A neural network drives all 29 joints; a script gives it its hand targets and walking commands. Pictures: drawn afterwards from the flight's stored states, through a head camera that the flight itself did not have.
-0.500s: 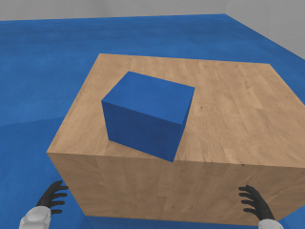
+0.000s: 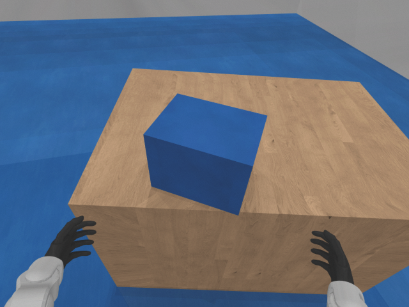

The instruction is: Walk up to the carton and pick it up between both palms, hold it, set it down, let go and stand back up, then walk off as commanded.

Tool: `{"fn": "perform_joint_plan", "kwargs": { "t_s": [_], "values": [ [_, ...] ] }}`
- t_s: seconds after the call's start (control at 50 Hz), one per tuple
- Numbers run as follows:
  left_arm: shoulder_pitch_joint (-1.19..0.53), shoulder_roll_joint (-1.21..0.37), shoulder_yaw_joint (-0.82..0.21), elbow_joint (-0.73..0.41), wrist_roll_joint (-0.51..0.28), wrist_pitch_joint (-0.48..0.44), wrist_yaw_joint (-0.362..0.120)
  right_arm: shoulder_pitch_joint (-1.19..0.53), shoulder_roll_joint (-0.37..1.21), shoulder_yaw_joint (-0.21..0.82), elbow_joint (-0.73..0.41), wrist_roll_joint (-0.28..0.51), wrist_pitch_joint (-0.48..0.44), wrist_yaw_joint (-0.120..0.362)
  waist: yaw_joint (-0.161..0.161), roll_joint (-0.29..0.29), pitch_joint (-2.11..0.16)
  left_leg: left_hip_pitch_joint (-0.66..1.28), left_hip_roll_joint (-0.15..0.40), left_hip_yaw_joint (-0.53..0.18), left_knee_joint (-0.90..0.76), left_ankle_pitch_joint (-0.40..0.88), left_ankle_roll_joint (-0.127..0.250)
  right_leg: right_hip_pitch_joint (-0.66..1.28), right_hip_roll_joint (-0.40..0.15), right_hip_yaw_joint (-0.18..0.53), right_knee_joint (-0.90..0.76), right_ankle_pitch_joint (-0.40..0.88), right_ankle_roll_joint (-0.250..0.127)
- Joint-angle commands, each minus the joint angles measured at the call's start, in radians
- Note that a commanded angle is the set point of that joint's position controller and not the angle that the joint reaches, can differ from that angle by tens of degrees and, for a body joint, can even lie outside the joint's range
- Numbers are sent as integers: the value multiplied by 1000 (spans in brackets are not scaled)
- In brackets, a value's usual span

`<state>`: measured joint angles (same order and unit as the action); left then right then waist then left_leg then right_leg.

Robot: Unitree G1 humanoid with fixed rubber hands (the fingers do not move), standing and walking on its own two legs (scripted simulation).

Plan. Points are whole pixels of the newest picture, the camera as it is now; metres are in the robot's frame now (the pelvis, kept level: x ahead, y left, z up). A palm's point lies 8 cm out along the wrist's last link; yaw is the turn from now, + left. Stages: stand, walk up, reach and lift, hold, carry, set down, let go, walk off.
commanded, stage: reach and lift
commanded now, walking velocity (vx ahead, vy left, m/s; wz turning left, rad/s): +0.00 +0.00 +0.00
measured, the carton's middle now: (206, 152) +0.49 +0.00 +0.00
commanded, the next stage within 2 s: none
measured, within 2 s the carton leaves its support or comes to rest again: neither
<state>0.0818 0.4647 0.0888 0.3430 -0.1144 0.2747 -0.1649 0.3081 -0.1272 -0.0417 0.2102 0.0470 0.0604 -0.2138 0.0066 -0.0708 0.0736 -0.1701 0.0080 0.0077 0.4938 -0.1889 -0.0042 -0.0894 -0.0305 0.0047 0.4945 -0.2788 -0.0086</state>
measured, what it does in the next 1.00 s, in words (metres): stands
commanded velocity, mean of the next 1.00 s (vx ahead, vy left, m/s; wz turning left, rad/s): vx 0.00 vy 0.00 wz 0.00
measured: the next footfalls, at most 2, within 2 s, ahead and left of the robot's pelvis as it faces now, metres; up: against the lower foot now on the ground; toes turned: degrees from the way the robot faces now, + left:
none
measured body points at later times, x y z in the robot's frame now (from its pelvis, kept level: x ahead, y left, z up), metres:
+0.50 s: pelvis +0.03 +0.01 +0.01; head +0.02 +0.05 +0.45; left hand +0.25 +0.30 +0.01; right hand +0.19 -0.19 +0.03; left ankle +0.06 +0.11 -0.74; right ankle +0.01 -0.14 -0.74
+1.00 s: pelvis +0.05 +0.01 +0.00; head +0.05 +0.04 +0.45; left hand +0.28 +0.30 +0.03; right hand +0.22 -0.17 +0.03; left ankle +0.06 +0.11 -0.74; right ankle +0.01 -0.14 -0.74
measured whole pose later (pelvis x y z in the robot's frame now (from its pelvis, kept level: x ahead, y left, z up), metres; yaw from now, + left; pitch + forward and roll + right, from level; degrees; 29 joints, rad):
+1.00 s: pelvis +0.05 +0.01 +0.00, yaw -2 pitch -4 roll -1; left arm 0.21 0.59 0.09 0.14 -0.38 0.03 -0.23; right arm 0.48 -0.01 0.12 -0.18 0.09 0.12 -0.40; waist 0.04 -0.07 0.08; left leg -0.16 0.01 0.04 0.47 -0.24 0.01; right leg -0.07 -0.03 0.03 0.41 -0.28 0.01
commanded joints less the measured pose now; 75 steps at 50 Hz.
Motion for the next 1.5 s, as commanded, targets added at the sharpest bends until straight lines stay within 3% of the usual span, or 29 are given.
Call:
{"fn": "perform_joint_plan", "kwargs": {
  "t_s": [0.0,0.18,0.26,0.3,0.46,0.48,0.54,0.72,0.84,0.96,1.04,1.18,1.4,1.48],
  "values": [
    [-41,290,106,-280,-88,-88,-13,52,11,53,-337,111,19,-37,84,156,1,166,9,110,-153,-125,5,-107,-5,41,-240,-90,-27],
    [90,324,129,-340,-121,-179,-53,195,55,111,-434,141,-6,-85,103,183,-9,233,11,87,-135,62,-11,-80,-2,53,-248,72,-23],
    [102,350,135,-391,-151,-239,-65,228,83,153,-531,138,-40,-109,117,170,-23,230,4,80,-115,88,-3,-79,-10,59,-239,110,-11],
    [119,358,130,-405,-162,-267,-68,252,98,167,-546,144,-56,-121,109,178,-30,237,6,73,-101,98,-4,-85,-16,60,-234,132,-9],
    [111,401,126,-384,-209,-309,-97,294,155,236,-585,139,-66,-184,103,149,32,201,17,62,-95,-16,17,-119,-42,63,-243,78,2],
    [103,401,123,-403,-209,-309,-93,290,154,233,-581,139,-64,-187,99,175,17,203,20,61,-97,-8,15,-128,-41,58,-240,81,-3],
    [97,416,112,-425,-224,-318,-97,282,167,244,-613,132,-68,-205,92,170,14,196,29,59,-90,-6,16,-118,-39,49,-236,81,-4],
    [7,429,76,-408,-273,-287,-81,147,150,238,-622,138,-15,-213,83,196,21,127,49,52,-99,-78,23,-122,-38,49,-224,-21,-27],
    [-56,438,60,-442,-298,-275,-60,68,120,218,-654,145,35,-203,68,222,-2,99,52,57,-107,-65,29,-105,-28,45,-202,-1,-31],
    [-88,442,51,-455,-319,-254,-49,16,88,193,-685,155,63,-199,55,229,-52,97,53,53,-104,-1,25,-74,-21,44,-178,105,-24],
    [-96,439,61,-454,-317,-234,-52,19,63,183,-668,151,69,-206,37,217,-76,152,46,47,-97,74,19,-62,-25,39,-172,253,-3],
    [-135,421,94,-428,-301,-202,-69,-40,34,195,-641,156,60,-217,37,192,-121,213,33,32,-91,189,7,-22,-29,35,-160,482,31],
    [-345,426,109,-333,-302,-130,-75,-252,-7,149,-549,177,124,-226,-13,192,-159,221,30,32,-99,211,7,8,-13,28,-163,516,29],
    [-459,421,90,-235,-306,-77,-85,-364,-23,97,-468,184,187,-235,-61,194,-138,207,31,31,-109,166,13,-2,-6,27,-181,452,18]
  ]
}}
